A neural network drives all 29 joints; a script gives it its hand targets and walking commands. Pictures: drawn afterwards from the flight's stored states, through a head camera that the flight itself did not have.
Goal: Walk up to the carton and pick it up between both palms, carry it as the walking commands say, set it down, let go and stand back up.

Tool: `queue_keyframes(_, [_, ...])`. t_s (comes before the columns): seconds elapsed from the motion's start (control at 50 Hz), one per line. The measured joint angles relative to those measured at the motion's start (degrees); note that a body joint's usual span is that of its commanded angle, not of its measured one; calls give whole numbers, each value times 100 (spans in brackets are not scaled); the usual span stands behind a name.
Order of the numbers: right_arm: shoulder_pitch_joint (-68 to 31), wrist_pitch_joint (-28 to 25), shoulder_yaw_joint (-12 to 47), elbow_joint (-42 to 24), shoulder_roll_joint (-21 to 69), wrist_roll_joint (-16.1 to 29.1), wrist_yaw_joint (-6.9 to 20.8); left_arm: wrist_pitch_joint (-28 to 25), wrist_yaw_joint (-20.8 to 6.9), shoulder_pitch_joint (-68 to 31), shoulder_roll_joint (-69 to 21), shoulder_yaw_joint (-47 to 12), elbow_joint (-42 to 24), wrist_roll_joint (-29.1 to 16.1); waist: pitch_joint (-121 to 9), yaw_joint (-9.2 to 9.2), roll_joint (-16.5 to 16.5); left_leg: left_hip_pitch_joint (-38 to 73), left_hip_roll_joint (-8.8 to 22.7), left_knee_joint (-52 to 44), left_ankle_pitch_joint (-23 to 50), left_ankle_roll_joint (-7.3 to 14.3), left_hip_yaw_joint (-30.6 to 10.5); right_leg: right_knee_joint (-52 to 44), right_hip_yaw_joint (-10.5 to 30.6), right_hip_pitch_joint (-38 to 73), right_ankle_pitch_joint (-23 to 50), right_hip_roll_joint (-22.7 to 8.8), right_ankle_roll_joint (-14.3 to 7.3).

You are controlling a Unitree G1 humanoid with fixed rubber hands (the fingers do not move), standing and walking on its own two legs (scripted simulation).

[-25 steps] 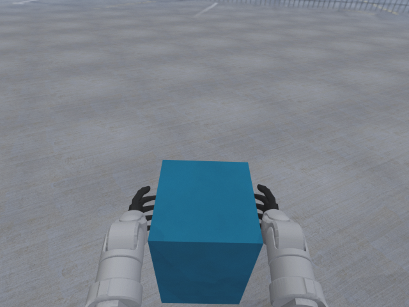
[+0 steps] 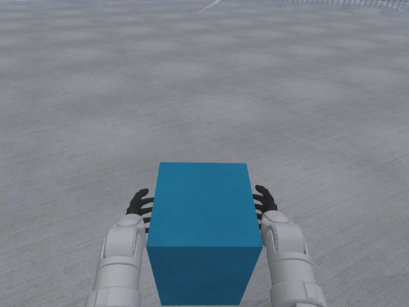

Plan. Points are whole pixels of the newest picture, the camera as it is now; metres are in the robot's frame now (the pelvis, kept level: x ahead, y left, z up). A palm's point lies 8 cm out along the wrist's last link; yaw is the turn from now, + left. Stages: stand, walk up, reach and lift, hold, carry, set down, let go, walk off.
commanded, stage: reach and lift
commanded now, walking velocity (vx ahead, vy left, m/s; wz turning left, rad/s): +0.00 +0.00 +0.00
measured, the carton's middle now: (201, 237) +0.30 +0.00 -0.02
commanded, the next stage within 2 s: hold in 0.28 s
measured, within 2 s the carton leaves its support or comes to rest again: neither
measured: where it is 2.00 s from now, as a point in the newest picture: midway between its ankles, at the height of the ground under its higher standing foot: outside the picture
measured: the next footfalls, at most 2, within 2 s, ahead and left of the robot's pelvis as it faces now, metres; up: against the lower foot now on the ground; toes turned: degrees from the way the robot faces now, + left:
left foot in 1.78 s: +0.14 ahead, +0.08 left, +0.00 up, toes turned +3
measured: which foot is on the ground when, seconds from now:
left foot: down 0.00-1.00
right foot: down 0.00-1.00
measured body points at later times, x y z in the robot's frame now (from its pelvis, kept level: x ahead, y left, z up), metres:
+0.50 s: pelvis -0.01 +0.00 +0.00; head -0.07 +0.00 +0.44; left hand +0.29 +0.14 +0.04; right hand +0.30 -0.14 +0.05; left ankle +0.02 +0.13 -0.74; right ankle +0.02 -0.13 -0.74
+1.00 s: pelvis -0.01 +0.00 +0.00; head -0.07 +0.00 +0.44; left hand +0.29 +0.14 +0.04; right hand +0.30 -0.14 +0.05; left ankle +0.02 +0.13 -0.74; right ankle +0.02 -0.13 -0.74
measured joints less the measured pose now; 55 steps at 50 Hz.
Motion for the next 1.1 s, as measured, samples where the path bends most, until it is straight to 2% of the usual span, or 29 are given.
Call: queue_keyframes(1.1, [107, 91, 132, -68, -33, -36, 54, 100, -7, 145, 42, -150, -116, 6, -64, 8, -4, -83, 6, 71, 36, -3, 51, 84, -95, -84, 23, -28, -6])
